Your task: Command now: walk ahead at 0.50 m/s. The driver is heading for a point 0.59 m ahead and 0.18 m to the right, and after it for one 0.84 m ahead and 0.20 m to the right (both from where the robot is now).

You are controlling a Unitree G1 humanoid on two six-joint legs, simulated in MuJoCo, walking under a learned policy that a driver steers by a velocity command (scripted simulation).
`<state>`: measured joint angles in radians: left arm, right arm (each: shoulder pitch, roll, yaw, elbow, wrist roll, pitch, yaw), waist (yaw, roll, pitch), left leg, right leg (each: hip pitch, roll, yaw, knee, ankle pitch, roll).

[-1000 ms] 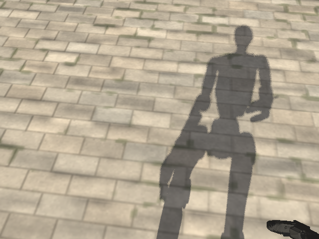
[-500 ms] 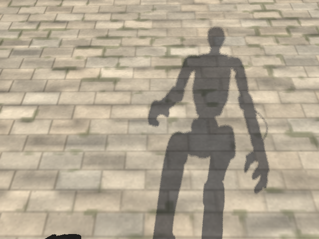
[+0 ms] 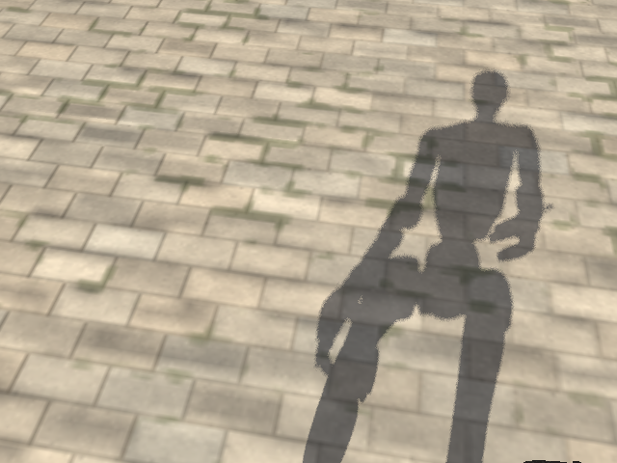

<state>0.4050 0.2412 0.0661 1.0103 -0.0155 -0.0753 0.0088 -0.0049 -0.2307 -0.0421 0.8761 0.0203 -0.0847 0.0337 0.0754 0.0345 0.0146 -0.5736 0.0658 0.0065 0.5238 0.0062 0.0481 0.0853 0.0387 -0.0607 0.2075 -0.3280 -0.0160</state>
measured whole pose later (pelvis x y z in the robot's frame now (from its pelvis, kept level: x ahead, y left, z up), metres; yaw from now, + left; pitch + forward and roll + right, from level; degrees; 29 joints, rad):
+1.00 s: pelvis +0.54 -0.08 +0.01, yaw -27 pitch +2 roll +0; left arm 0.32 0.26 0.08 0.81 -0.02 -0.07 0.01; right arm 0.01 -0.27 -0.06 0.80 0.00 -0.10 0.01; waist 0.07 0.04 0.03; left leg -0.63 0.08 -0.07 0.57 0.08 -0.04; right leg -0.09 0.11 0.11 0.33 -0.27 -0.09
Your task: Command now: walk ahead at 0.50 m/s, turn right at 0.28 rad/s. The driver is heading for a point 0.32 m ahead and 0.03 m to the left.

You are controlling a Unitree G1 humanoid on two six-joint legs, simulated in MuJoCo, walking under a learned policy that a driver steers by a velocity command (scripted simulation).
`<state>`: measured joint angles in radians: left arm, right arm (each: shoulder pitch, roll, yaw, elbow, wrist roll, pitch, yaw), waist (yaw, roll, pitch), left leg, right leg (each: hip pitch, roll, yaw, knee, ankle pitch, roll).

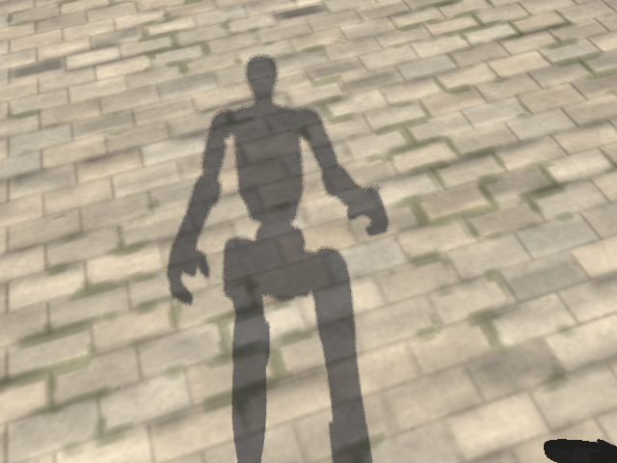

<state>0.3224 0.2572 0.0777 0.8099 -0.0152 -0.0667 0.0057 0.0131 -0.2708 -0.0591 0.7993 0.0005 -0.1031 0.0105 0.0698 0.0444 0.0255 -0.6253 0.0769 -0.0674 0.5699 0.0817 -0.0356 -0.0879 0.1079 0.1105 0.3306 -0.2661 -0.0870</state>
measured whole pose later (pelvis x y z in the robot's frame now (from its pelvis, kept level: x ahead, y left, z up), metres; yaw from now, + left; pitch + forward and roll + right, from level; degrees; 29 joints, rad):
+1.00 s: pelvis +0.27 +0.02 -0.01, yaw -2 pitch -1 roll +0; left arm 0.12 0.23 0.05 0.93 0.00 0.00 0.02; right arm 0.18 -0.26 -0.02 1.03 0.00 0.01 -0.02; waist -0.02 0.00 0.04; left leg -0.13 0.01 0.02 0.51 -0.36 -0.01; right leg -0.28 0.01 0.01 0.54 -0.25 -0.01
